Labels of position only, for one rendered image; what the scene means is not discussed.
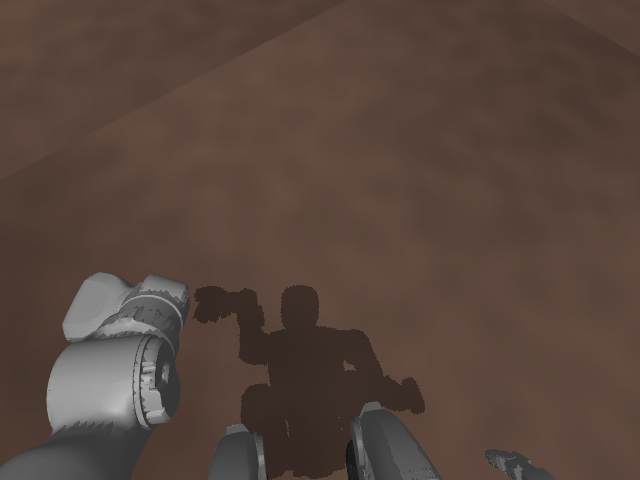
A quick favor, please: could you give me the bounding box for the right robot hand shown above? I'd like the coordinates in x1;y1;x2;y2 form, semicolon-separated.
485;449;556;480

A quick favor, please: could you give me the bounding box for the left robot hand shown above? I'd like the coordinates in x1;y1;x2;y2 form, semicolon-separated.
62;272;134;343

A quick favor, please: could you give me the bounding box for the left robot arm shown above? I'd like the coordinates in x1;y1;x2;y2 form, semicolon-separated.
0;274;190;480

